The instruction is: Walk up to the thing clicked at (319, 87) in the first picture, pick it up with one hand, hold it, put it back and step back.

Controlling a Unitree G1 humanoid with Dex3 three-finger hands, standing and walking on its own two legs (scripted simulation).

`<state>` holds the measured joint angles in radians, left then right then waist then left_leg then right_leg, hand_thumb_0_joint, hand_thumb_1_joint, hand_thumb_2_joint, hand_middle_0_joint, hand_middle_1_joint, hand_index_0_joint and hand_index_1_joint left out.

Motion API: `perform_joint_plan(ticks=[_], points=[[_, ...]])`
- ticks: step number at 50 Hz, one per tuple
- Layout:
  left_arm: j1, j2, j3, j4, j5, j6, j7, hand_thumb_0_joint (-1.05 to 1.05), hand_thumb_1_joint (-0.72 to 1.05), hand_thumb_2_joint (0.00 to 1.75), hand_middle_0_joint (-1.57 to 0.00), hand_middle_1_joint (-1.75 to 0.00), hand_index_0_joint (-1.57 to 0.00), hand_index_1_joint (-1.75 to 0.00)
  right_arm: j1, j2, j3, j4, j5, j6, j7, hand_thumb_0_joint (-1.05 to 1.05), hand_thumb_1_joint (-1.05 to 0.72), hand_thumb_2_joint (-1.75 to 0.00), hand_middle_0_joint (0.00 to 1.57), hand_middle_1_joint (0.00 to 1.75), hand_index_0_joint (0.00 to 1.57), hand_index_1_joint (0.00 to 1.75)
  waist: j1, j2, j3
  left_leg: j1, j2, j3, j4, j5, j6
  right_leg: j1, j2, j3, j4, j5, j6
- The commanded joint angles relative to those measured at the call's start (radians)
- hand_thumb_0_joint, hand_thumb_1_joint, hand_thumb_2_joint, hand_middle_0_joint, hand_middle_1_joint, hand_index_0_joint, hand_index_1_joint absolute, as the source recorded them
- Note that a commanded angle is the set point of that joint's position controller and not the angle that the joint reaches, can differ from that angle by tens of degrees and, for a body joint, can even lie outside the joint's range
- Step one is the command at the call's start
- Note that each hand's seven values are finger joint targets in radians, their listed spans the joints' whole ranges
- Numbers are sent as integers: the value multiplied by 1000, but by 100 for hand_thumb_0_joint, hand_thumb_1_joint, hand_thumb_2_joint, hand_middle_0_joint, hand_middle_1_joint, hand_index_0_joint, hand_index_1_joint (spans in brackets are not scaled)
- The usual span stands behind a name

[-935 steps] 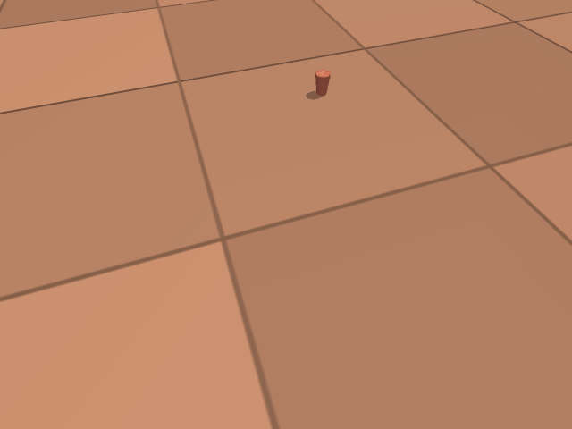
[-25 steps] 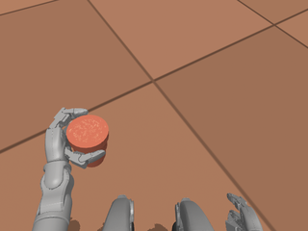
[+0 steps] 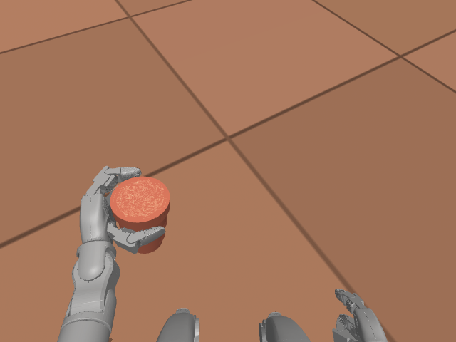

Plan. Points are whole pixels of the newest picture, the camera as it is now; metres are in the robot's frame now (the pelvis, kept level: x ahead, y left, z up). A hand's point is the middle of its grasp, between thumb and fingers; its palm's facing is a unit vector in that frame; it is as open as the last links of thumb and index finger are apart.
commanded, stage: lift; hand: left
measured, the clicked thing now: (143, 220) +0.33 +0.16 -0.01
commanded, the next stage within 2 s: hold in 0.34 s
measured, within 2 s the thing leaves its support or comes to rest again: neither
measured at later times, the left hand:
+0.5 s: hand (133, 195) +0.35 +0.17 +0.05, palm faces +0.16 -0.99 -0.02, open 12.2 cm
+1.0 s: hand (130, 191) +0.35 +0.17 +0.06, palm faces +0.16 -0.99 -0.02, open 12.2 cm
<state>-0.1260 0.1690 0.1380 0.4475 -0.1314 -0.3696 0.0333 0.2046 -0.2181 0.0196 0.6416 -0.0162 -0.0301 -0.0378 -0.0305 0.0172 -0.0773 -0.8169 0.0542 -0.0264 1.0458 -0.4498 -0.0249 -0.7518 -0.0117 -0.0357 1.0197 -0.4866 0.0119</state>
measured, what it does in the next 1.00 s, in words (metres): stands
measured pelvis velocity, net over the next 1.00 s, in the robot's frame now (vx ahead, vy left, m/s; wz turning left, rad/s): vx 0.02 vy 0.00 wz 0.00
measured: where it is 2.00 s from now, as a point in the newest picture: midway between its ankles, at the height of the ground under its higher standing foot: outside the picture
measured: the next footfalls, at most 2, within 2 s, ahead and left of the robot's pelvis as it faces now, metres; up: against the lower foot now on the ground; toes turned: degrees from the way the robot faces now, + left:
none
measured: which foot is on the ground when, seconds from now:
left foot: down 0.00-1.00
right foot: down 0.00-1.00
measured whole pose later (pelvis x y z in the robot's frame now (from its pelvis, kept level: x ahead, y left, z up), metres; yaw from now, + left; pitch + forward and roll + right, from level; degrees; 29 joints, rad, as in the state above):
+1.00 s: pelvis +0.02 +0.00 +0.03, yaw +0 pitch +7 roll -1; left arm -0.11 0.15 0.12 0.45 -0.13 -0.37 0.05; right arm 0.22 -0.21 0.00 0.65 -0.01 0.01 -0.02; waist -0.03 0.02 -0.04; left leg -0.59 0.05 -0.01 0.87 -0.41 -0.02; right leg -0.53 -0.01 -0.02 0.84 -0.44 0.02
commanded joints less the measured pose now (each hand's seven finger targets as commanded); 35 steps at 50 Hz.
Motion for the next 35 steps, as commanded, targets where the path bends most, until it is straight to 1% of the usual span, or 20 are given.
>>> perform_joint_plan(ticks=[1, 2, 6, 11, 12, 16, 17, 18, 20, 22, 23, 24, 25, 26, 27, 28, 30, 33, 34, 35], points=[[-315, 129, 54, -303, -36, -119, 3, 0, -11, 121, -118, -136, -119, -137, -3, -126, -49, -109, 3, -30, -11, 0, -91, -90, 20, 30, 20, 30, 1, 23, -364, 271, -43, 8, -163, 209, 27, 173, 26, 2, -167, 287, -19], [-317, 135, 60, -305, -37, -121, 2, 0, -11, 121, -117, -136, -119, -137, -6, -126, -48, -105, 1, -30, -12, 0, -92, -90, 20, 30, 20, 30, 4, 25, -368, 280, -43, 11, -162, 222, 29, 181, 25, 5, -173, 303, -17], [-325, 124, 37, -294, -34, -123, -4, 0, -12, 120, -118, -135, -120, -137, 0, -127, -50, -95, 0, -27, -14, 0, -91, -90, 20, 30, 20, 30, -7, 21, -352, 297, -44, 16, -169, 251, 32, 199, 23, 12, -190, 341, -13], [-329, 124, 41, -287, -34, -122, -6, 0, -8, 120, -118, -135, -120, -136, 3, -130, -55, -96, 0, -22, -11, 0, -91, -90, 20, 30, 20, 30, -5, 16, -348, 323, -43, 16, -187, 277, 30, 227, 25, 7, -202, 364, -14], [-311, 128, 52, -283, -38, -123, -7, 0, -10, 120, -118, -135, -120, -136, 5, -130, -56, -94, 0, -20, -9, 0, -91, -90, 20, 30, 20, 30, 1, 23, -342, 331, -43, 16, -190, 286, 30, 222, 27, 6, -206, 366, -16], [-316, 127, 54, -286, -38, -124, -6, 0, -7, 120, -118, -135, -120, -136, 6, -129, -57, -98, 1, -12, -4, 0, -91, -90, 20, 30, 20, 30, 10, 26, -340, 349, -41, 14, -206, 312, 27, 243, 28, 0, -212, 380, -18], [-314, 119, 45, -272, -37, -125, -7, 0, -8, 120, -118, -135, -120, -136, 7, -128, -57, -95, -2, -8, -2, 0, -91, -90, 20, 30, 20, 30, -1, 15, -319, 344, -41, 12, -208, 309, 27, 236, 31, -2, -215, 375, -18], [-318, 132, 57, -274, -33, -127, -5, 0, -8, 119, -117, -134, -119, -135, 7, -131, -61, -97, 0, -9, 0, 0, -91, -90, 20, 30, 20, 30, 9, 29, -324, 353, -41, 12, -215, 310, 24, 240, 30, -4, -216, 370, -20], [-326, 138, 63, -290, -32, -131, -3, 0, -8, 120, -118, -135, -119, -136, 0, -127, -59, -107, 0, -5, 0, 0, -91, -90, 20, 30, 20, 30, 6, 28, -326, 360, -43, 17, -221, 297, 24, 253, 29, 2, -225, 366, -18], [-324, 131, 53, -307, -36, -133, -7, 0, -8, 119, -118, -134, -120, -135, 0, -127, -57, -107, 2, -3, -2, 0, -91, -90, 20, 30, 20, 30, 6, 35, -343, 367, -45, 21, -219, 313, 26, 275, 25, 9, -231, 389, -14], [-323, 142, 66, -314, -38, -131, -5, 0, -13, 118, -117, -135, -118, -137, 0, -130, -58, -108, 2, -3, -4, 0, -91, -90, 20, 30, 20, 30, 6, 24, -350, 374, -45, 24, -219, 316, 28, 284, 26, 11, -235, 400, -11], [-336, 140, 57, -336, -39, -130, -5, 0, -16, 118, -116, -135, -117, -136, 6, -127, -58, -106, 2, -3, -4, 0, -91, -90, 20, 30, 20, 30, 2, 27, -357, 377, -46, 24, -217, 327, 29, 292, 25, 13, -236, 414, -10], [-297, 111, 43, -292, -39, -122, -6, 0, -16, 117, -116, -134, -117, -135, 8, -125, -56, -106, 1, -1, -2, 0, -91, -90, 20, 30, 20, 30, -2, 14, -338, 376, -45, 22, -220, 334, 29, 293, 27, 9, -235, 417, -10], [-295, 116, 48, -304, -37, -122, -4, 0, -18, 115, -114, -132, -115, -134, 12, -125, -59, -101, -2, 1, -2, 0, -91, -90, 20, 30, 20, 30, 0, 6, -349, 372, -45, 24, -218, 336, 31, 294, 28, 10, -240, 427, -8], [-311, 112, 45, -293, -36, -121, -1, 0, -16, 116, -114, -133, -115, -134, 12, -130, -61, -104, 2, 1, -1, 0, -91, -90, 20, 30, 20, 30, -6, 8, -321, 377, -43, 23, -229, 322, 29, 285, 28, 8, -243, 409, -11], [-328, 120, 45, -316, -31, -124, 1, 0, -15, 116, -113, -132, -115, -134, 3, -125, -60, -107, 0, 2, -1, 0, -91, -90, 20, 30, 20, 30, 2, 22, -315, 375, -45, 22, -234, 314, 27, 279, 28, 6, -247, 396, -12], [-320, 112, 34, -290, -29, -119, 3, 0, -14, 117, -114, -133, -115, -134, 12, -128, -60, -100, 1, 3, -1, 0, -91, -90, 20, 30, 20, 30, -7, 10, -322, 394, -41, 20, -240, 328, 27, 285, 29, 3, -251, 401, -13], [-314, 139, 57, -314, -27, -118, 6, 0, -15, 117, -115, -133, -116, -135, 11, -127, -60, -101, 2, 5, -1, 0, -91, -90, 20, 30, 20, 30, 6, 17, -335, 396, -44, 24, -239, 347, 29, 313, 27, 7, -255, 430, -9], [-304, 115, 35, -307, -26, -116, 5, 0, -14, 117, -116, -133, -116, -135, 8, -126, -60, -108, 3, 7, 0, 0, -91, -90, 20, 30, 20, 30, -1, 11, -325, 399, -44, 22, -246, 347, 28, 314, 28, 5, -255, 429, -10], [-329, 124, 41, -335, -28, -117, 6, 0, -15, 117, -116, -134, -117, -136, 3, -125, -59, -109, 3, 7, 0, 0, -91, -90, 20, 30, 20, 30, 3, 31, -320, 408, -44, 25, -248, 341, 27, 310, 28, 7, -261, 421, -10]])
